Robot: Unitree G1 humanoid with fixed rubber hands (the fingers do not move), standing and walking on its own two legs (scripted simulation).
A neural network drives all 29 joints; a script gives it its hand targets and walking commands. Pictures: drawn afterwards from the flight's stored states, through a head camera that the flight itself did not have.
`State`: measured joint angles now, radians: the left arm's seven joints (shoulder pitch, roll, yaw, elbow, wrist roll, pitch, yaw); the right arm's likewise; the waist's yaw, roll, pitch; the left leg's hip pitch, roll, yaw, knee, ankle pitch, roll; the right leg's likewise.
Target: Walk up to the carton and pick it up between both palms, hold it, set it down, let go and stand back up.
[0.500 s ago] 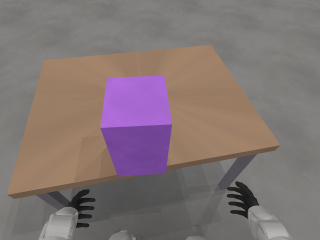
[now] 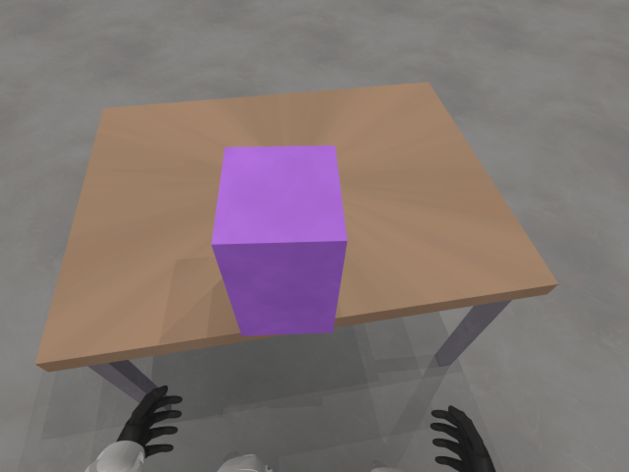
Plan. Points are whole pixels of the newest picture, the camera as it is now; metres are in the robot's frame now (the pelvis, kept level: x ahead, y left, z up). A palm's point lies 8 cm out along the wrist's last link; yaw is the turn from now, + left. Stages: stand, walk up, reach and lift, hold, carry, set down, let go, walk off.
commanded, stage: reach and lift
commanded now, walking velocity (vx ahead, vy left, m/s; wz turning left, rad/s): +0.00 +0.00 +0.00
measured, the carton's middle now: (284, 249) +0.45 +0.07 -0.05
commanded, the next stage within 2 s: none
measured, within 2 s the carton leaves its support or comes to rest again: neither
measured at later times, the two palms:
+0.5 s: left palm (130, 415) +0.19 +0.25 -0.06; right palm (446, 419) +0.20 -0.15 -0.06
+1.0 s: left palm (137, 381) +0.23 +0.25 -0.04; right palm (430, 376) +0.25 -0.13 -0.04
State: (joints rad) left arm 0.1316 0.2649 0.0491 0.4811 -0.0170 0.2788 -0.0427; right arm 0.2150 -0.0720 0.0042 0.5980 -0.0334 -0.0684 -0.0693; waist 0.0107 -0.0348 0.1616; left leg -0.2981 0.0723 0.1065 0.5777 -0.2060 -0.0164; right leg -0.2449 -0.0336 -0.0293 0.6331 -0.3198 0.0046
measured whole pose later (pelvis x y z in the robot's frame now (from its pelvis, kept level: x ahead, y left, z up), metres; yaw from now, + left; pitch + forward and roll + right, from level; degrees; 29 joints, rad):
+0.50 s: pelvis +0.03 +0.03 +0.01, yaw +0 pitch -5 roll +0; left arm 0.17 0.20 0.02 0.60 -0.02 -0.06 0.00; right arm 0.16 -0.06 0.01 0.78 0.01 -0.31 -0.04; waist 0.04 -0.03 0.07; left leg -0.17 0.04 0.12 0.47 -0.21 0.01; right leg -0.08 -0.05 -0.03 0.44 -0.27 0.03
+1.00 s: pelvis +0.05 +0.01 +0.01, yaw +2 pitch -4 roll +0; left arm 0.15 0.20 0.04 0.60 -0.06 -0.33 -0.05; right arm 0.11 -0.02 0.09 0.83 0.09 -0.56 -0.08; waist 0.05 -0.04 0.05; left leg -0.19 0.06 0.09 0.52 -0.26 -0.01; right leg -0.09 -0.04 -0.06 0.49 -0.33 0.02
